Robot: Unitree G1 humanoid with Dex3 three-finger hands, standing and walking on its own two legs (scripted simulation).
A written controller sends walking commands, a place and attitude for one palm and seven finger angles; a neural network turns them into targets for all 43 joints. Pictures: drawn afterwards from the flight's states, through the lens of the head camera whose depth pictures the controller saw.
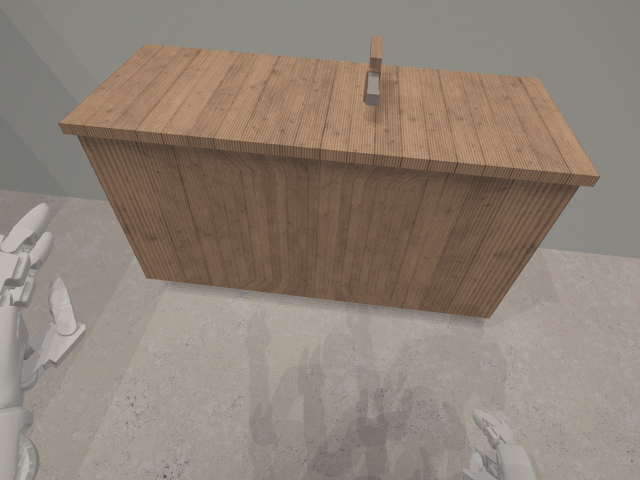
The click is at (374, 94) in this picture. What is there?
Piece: tap's lever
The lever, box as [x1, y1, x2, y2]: [366, 89, 378, 105]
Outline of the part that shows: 367,89 366,104 377,105 378,90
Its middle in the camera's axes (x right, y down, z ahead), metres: +0.12 -0.33 +0.90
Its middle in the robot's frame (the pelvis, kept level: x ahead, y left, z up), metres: +0.91 -0.06 +0.04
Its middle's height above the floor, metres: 0.82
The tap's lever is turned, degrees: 0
